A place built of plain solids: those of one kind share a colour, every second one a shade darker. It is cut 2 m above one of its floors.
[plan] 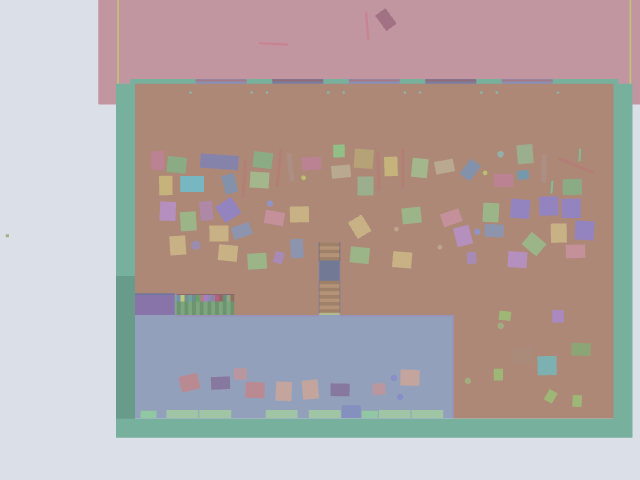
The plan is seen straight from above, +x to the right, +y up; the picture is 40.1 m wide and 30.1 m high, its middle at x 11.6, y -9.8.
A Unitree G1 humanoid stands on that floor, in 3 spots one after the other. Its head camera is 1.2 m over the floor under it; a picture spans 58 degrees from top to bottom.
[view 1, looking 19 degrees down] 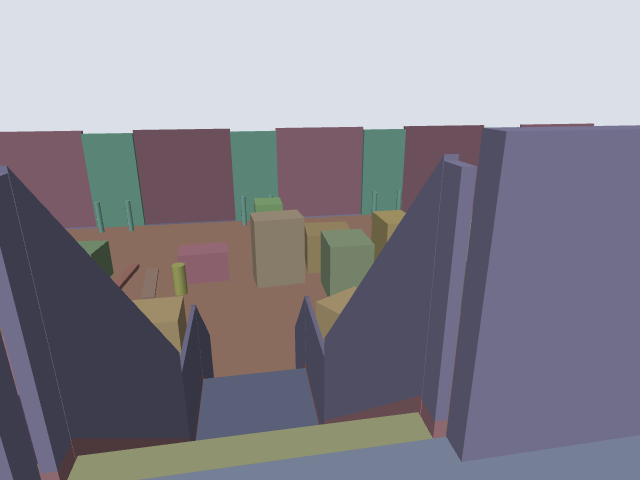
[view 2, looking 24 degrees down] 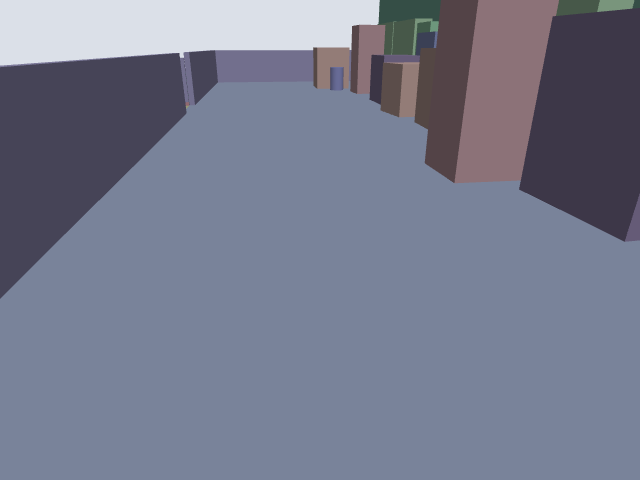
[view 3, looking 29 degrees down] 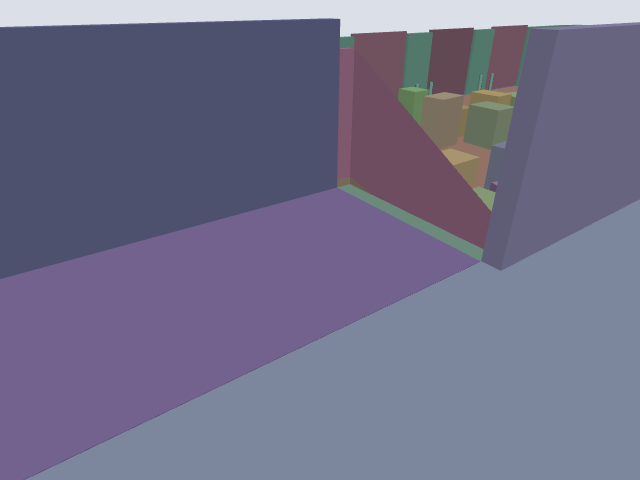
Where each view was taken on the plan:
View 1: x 12.20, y -15.67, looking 80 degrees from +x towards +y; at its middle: load_drums_hall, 11.15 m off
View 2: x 2.40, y -16.00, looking -8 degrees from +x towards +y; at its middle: floor_floorboards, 2.95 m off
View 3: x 0.70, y -15.60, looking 55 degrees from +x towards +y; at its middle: floor_hmland_floorboards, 2.47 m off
